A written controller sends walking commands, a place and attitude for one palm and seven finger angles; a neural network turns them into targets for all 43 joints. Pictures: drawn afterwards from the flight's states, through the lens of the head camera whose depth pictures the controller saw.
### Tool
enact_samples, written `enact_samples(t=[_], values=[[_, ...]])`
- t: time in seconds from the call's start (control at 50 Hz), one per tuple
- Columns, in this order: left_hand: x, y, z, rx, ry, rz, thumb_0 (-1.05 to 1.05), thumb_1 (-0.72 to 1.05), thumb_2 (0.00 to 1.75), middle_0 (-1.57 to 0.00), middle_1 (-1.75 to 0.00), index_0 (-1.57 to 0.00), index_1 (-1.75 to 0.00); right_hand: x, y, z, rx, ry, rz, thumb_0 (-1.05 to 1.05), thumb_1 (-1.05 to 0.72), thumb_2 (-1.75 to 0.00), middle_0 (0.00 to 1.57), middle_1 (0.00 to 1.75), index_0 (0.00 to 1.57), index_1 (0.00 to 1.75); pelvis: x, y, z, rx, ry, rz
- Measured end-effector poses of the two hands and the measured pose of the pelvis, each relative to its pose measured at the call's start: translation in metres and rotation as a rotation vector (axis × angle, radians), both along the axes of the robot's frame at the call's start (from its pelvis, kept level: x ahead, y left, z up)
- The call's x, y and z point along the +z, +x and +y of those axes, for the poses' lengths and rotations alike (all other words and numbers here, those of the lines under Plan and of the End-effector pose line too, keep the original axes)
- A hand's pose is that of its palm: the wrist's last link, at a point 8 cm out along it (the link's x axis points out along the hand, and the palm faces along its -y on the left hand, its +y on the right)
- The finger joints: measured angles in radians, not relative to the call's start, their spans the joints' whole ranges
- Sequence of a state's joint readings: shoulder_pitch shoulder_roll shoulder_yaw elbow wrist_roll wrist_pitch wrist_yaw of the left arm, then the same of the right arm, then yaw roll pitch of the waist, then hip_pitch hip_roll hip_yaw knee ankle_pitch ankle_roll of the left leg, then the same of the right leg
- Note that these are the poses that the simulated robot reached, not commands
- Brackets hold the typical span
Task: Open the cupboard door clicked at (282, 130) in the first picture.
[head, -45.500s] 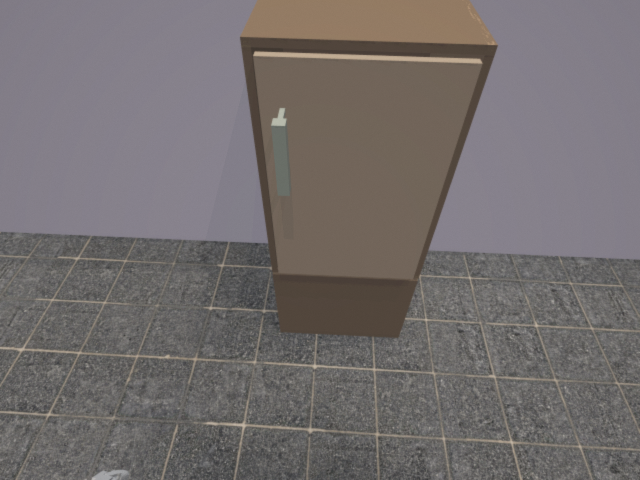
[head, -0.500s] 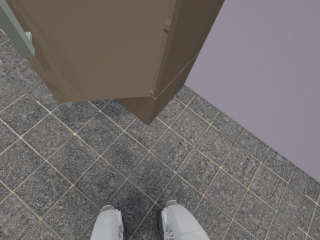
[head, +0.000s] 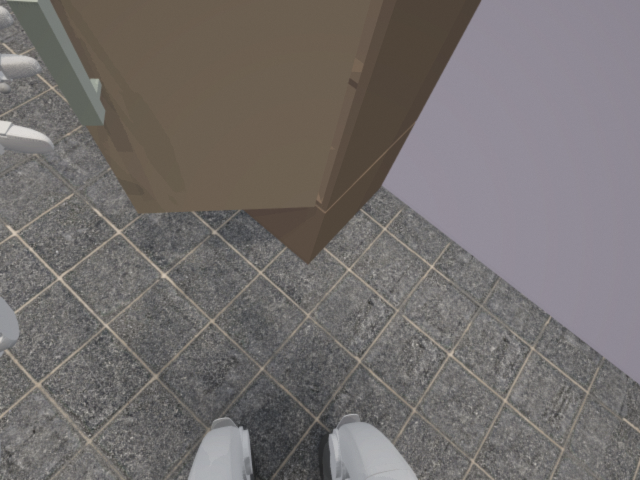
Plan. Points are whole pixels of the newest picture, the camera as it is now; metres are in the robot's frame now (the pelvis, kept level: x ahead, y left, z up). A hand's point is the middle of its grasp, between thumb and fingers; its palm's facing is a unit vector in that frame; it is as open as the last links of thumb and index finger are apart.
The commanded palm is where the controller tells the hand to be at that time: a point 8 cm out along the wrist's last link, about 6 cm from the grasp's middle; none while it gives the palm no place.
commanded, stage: move the hooked fingers beside the handle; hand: left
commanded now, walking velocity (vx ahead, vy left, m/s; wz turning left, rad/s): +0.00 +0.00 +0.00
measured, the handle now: (68, 51) +0.59 +0.24 +0.10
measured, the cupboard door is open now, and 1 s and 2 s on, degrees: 47 47 47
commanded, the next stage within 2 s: slide the fingers in behind the handle in 0.24 s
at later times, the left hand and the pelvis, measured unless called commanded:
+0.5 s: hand out of the picture +0.52 +0.29 +0.10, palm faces +0.03 -1.00 +0.00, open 14.0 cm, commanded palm +0.52 +0.31 +0.09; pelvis -0.01 +0.00 -0.01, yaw +0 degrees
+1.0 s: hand (45, 85) +0.53 +0.25 +0.10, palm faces +0.02 -1.00 +0.00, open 14.0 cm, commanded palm +0.52 +0.28 +0.09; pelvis +0.00 +0.00 +0.00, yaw +0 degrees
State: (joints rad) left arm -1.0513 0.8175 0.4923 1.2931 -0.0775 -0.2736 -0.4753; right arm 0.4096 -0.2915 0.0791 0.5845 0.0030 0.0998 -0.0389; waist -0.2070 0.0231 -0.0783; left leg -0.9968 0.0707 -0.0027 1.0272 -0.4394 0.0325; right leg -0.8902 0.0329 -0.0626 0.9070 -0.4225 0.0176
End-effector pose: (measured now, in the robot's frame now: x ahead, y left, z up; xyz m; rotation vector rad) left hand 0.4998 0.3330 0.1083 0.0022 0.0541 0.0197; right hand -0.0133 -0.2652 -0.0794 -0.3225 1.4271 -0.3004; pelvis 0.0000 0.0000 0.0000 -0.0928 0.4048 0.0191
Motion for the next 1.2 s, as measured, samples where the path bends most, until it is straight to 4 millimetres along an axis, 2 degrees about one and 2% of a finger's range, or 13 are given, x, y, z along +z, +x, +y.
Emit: enact_samples(t=[0.12,0.38,0.48,0.66,0.96,1.2], values=[[-0.003,0.003,-0.002,0.018,0.014,0.002,-0.01,-0.50,0.30,-0.30,-1.20,-0.30,-1.20,-0.002,0.000,-0.002,-0.001,-0.005,-0.015,0.00,-0.90,-0.90,0.20,0.30,0.20,0.30,-0.003,-0.003,-0.002,-0.003,0.001,0.003],[-0.001,-0.002,0.011,0.028,0.012,-0.001,-0.01,-0.50,0.30,-0.30,-1.20,-0.30,-1.20,-0.003,-0.023,-0.002,-0.037,-0.002,0.038,0.00,-0.90,-0.90,0.20,0.30,0.20,0.30,-0.005,-0.005,-0.005,-0.013,-0.001,0.013],[-0.002,-0.002,0.010,0.011,0.004,-0.011,-0.01,-0.50,0.30,-0.30,-1.20,-0.29,-1.20,-0.003,-0.026,-0.003,-0.029,-0.006,0.058,0.00,-0.90,-0.90,0.20,0.30,0.20,0.30,-0.006,-0.007,-0.005,-0.005,-0.004,0.017],[-0.012,0.007,-0.004,-0.002,-0.010,-0.004,-0.01,-0.50,0.30,-0.30,-1.20,-0.29,-1.20,-0.002,-0.020,-0.002,-0.015,-0.020,0.033,0.00,-0.90,-0.90,0.20,0.30,0.20,0.30,-0.007,-0.008,-0.001,-0.001,-0.008,0.024],[-0.007,0.013,-0.028,0.001,0.000,-0.011,-0.01,-0.50,0.30,-0.30,-1.20,-0.29,-1.20,-0.005,-0.019,0.012,-0.036,0.039,0.027,0.00,-0.90,-0.90,0.20,0.30,0.20,0.30,-0.001,0.000,0.001,-0.008,0.001,0.007],[-0.007,0.011,-0.051,0.003,-0.001,-0.015,-0.01,-0.50,0.30,-0.30,-1.20,-0.30,-1.20,-0.006,-0.016,0.004,-0.040,0.050,0.014,0.00,-0.90,-0.90,0.20,0.30,0.20,0.30,0.001,0.002,-0.004,-0.008,0.012,-0.009]])
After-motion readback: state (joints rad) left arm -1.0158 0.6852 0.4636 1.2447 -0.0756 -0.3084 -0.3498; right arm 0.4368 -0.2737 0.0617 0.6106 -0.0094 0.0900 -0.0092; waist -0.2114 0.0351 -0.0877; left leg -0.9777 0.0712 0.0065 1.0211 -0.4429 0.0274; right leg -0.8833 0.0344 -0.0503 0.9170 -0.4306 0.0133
